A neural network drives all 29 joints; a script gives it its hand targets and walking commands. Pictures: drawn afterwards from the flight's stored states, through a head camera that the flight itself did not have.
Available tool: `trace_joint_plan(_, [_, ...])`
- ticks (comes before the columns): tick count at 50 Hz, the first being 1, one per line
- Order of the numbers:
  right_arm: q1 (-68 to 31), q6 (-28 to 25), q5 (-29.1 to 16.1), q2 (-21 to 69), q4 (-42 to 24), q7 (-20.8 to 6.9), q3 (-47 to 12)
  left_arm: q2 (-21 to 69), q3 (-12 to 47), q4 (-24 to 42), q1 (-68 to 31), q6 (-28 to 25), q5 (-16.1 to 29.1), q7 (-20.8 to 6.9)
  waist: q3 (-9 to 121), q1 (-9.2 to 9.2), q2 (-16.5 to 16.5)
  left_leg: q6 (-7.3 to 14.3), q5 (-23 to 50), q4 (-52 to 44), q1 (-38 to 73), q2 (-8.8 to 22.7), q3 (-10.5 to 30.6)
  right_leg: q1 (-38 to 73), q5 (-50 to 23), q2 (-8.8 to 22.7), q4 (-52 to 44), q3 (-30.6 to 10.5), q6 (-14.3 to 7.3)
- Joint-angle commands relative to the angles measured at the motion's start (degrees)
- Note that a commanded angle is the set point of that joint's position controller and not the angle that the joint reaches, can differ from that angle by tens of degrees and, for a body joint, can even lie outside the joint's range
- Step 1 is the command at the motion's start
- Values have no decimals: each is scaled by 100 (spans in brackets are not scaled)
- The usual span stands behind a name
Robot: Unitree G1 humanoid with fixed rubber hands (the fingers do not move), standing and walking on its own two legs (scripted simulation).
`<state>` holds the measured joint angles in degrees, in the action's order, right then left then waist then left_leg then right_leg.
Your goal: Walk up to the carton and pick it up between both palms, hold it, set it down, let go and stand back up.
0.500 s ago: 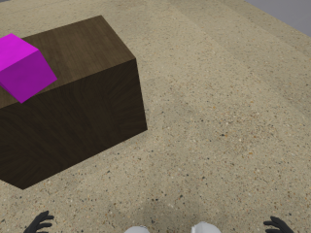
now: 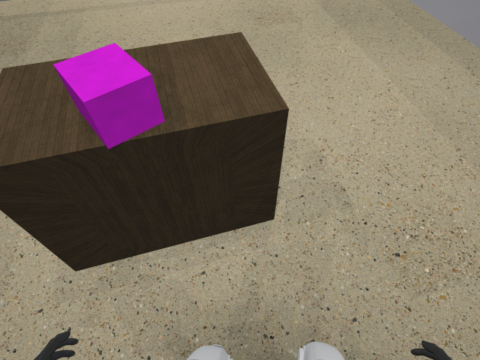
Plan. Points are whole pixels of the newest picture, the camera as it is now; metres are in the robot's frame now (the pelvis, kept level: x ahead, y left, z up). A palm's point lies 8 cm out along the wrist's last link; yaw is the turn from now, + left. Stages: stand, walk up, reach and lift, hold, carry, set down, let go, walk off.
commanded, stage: walk up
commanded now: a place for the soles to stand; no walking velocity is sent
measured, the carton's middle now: (111, 94) +0.75 +0.40 -0.01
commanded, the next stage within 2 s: none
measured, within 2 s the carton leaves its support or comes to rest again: neither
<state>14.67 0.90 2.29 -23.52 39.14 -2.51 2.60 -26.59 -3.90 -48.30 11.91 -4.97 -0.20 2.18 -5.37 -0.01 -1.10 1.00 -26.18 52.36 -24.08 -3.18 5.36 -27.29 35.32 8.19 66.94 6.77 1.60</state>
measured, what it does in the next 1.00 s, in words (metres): steps to the left: right foot, then left foot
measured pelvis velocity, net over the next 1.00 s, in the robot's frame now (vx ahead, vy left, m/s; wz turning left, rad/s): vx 0.11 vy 0.11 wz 0.22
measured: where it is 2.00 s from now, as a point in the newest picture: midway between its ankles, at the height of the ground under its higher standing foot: outside the picture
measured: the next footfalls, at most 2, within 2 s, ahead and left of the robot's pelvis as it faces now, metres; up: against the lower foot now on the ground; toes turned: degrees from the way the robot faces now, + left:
right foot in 0.08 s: +0.09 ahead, -0.13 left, +0.00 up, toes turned -8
left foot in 0.38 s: +0.11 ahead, +0.19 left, +0.00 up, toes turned +2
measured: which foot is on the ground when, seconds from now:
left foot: down 0.00-0.10, up 0.12-0.36, down 0.38-0.70, up 0.72-0.94, down 0.96-1.00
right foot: up 0.00-0.06, down 0.08-0.40, up 0.42-0.64, down 0.66-0.96, up 0.98-1.00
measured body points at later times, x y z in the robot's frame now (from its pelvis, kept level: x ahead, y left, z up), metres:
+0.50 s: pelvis +0.07 +0.07 -0.01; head +0.09 +0.06 +0.44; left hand +0.11 +0.43 -0.08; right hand +0.20 -0.23 -0.11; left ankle +0.07 +0.19 -0.69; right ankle +0.06 -0.09 -0.64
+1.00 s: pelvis +0.11 +0.11 -0.01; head +0.14 +0.10 +0.43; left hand +0.13 +0.47 -0.09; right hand +0.27 -0.17 -0.13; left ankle +0.13 +0.24 -0.70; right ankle +0.16 -0.04 -0.68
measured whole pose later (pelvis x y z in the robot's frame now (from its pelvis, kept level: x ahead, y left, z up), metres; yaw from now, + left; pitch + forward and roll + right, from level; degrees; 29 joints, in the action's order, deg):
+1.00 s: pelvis +0.11 +0.11 -0.01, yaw +12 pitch -4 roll -1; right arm 17.1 -1.6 2.0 -23.8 42.6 -1.8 2.6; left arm -24.6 -3.9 -48.1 14.0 -4.7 -0.2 1.8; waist -6.2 -0.1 -3.9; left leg 0.7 -27.3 57.2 -26.2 -2.6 5.4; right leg -25.3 30.7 9.4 60.6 5.8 0.5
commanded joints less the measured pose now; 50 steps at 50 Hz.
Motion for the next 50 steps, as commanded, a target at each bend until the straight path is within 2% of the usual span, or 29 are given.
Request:
trace_joint_plan(1, [46,-143,2,-1623,-286,29,601,-1217,-298,392,-58,-169,71,34,471,-271,-1224,1649,2396,-2490,906,1078,3078,-615,222,-450,-1105,-619,-329])
trace_joint_plan(3, [-55,-113,-19,-1565,-353,24,568,-1155,-287,237,267,-248,60,64,516,-98,-1301,1518,2488,-2204,378,1070,2814,289,-573,-545,-2207,-373,-485])
trace_joint_plan(4, [-532,-90,-9,-1335,-476,-14,499,-1109,-317,19,1072,-330,44,89,751,350,-1064,1257,2588,-1435,-492,816,2137,1771,-1381,-592,-3255,-419,-563])
trace_joint_plan(5, [-613,-133,-149,-957,-686,-51,351,-1676,-516,-90,1850,-409,-133,155,1254,753,76,641,1933,109,-1661,157,1316,3291,-739,193,-4058,-1724,-732])
trace_joint_plan(6, [-548,-165,-81,-667,-739,-71,309,-2384,-734,-121,1988,-390,-145,170,1159,790,1807,197,-431,1330,-2887,-496,212,3669,-756,2173,-4857,-3676,-1218])
trace_joint_plan(7, [-700,-108,-12,-1274,-588,-4,416,-2211,-800,109,1429,-319,-68,159,1086,726,816,78,-639,1947,-2925,62,303,3490,-757,2744,-4846,-3855,-1746])
trace_joint_plan(9, [-609,-113,-32,-1447,-384,-43,473,-1815,-662,247,795,-325,-81,120,390,380,188,-38,-215,2093,-2590,486,275,2614,-1293,2205,-4620,-2763,-1732])
trace_joint_plan(12, [-214,-92,-58,-1329,-197,-165,511,-1800,-721,295,629,-290,-99,100,362,277,1346,-177,-338,1461,-2179,749,-161,2458,-2126,1850,-4342,-1564,-1556])
trace_joint_plan(14, [-617,-130,-15,-1262,-359,-195,492,-1864,-746,377,752,-259,-123,83,537,464,963,-150,-682,1041,-2227,780,-364,2569,-2665,2029,-4030,-1528,-1719])
trace_joint_plan(16, [-625,-152,-39,-1337,-383,-199,534,-2021,-744,424,661,-270,-130,46,394,459,1437,-61,-857,604,-1927,908,-213,2165,-2915,2203,-3741,-1325,-1651])
trace_joint_plan(18, [82,-228,-114,-1171,-190,-188,528,-2053,-722,515,111,-224,-111,-23,533,5,1425,25,-189,-480,-712,737,-533,1406,-2547,1864,-3180,-566,-1261])
trace_joint_plan(19, [876,-289,-72,-1184,51,-178,578,-1837,-627,503,-392,-150,-169,-42,819,-653,699,212,206,-1472,738,356,-859,490,-2577,1540,-2044,-89,-1021])
trace_joint_plan(20, [1672,-331,-21,-1687,418,-102,735,-1332,-404,551,-401,-79,-169,-69,1064,-1021,-880,228,-439,-1979,1910,36,32,-666,-2305,772,70,311,-726])
trace_joint_plan(21, [1451,-378,-89,-2276,275,4,753,-757,-173,943,-1004,-122,-34,-71,345,-1152,-2854,877,-295,-3567,1897,1337,3952,-2946,188,-569,1269,255,-297])
trace_joint_plan(22, [1328,-377,-134,-2410,272,56,756,-1069,-198,929,-1365,-121,-22,-28,-2,-1046,-1110,1150,-61,-3830,1607,1681,5031,-3047,256,-409,1279,-572,-342])
trace_joint_plan(24, [900,-388,-166,-2065,283,205,719,-1207,-171,588,-755,-217,26,-20,200,-606,-791,1306,2712,-2584,1999,1318,3907,-2636,-181,-177,1041,-698,-372])
trace_joint_plan(26, [770,-400,-119,-1631,170,266,576,-1109,-172,516,-381,-252,12,-62,751,-519,-794,1516,4172,-1950,2275,1176,3020,-2076,-215,-163,547,-676,-357])
trace_joint_plan(32, [531,-278,-27,-1594,4,194,510,-1023,-201,377,187,-297,96,53,644,-226,-1263,1653,4085,-1738,1272,1231,2770,-650,-453,-436,-1638,-351,-406])
trace_joint_plan(34, [46,-250,-204,-1430,-195,167,429,-1210,-315,125,1275,-394,-79,86,1071,487,-576,1065,4013,-442,-535,718,1643,2249,-1667,-506,-3331,-669,-641])
trace_joint_plan(35, [69,-354,-269,-644,-306,109,257,-1874,-591,84,2074,-443,-184,128,1515,901,994,364,2379,1473,-1886,-290,573,3487,-1527,1158,-4139,-2792,-988])
trace_joint_plan(36, [-65,-314,-173,-1056,-309,172,320,-2154,-704,-21,1926,-378,-73,95,1245,824,1328,127,-740,1904,-2604,-311,208,3389,-1542,2274,-4608,-3873,-1312])
trace_joint_plan(37, [-203,-232,-91,-1341,-253,197,368,-1984,-684,220,1402,-319,-49,63,901,663,878,168,-710,2223,-2629,8,290,2946,-861,2364,-4616,-3662,-1685])
trace_joint_plan(39, [-67,-225,-80,-1304,-124,133,409,-1624,-601,369,925,-270,-83,76,329,332,377,68,-398,2275,-2458,372,234,2279,-1447,1992,-4419,-2654,-1711])
trace_joint_plan(43, [139,-211,-84,-1265,-25,11,442,-1742,-674,455,559,-193,-149,39,430,289,1484,-25,-812,1169,-1914,582,-450,1871,-1518,1772,-4040,-1698,-1763])
trace_joint_plan(46, [308,-331,-102,-1170,13,15,405,-1719,-612,589,179,-165,-150,-24,387,137,1433,138,-725,-101,-1267,664,-285,1321,-2096,1877,-3387,-1333,-1523])
trace_joint_plan(47, [880,-410,-138,-1133,255,90,449,-1646,-567,683,-233,-101,-126,-71,658,-305,1005,193,52,-1074,111,364,-629,542,-2417,1422,-2547,-712,-1208])
trace_joint_plan(48, [1795,-454,-80,-1337,646,131,580,-1257,-402,605,-532,-4,-171,-49,909,-816,-252,221,3,-1744,1234,62,-105,-443,-1705,969,-678,-251,-851])
trace_joint_plan(49, [1557,-502,-56,-2121,582,275,672,-578,-124,832,-784,45,-61,-57,386,-851,-2055,630,-117,-3086,1186,1264,3188,-2177,-199,-294,762,201,-330])
trace_joint_plan(50, [1120,-497,-58,-2441,404,287,702,-940,-195,823,-1053,113,-43,38,92,-808,-1337,1010,-333,-3772,924,1574,4930,-2520,500,-525,702,-630,-276])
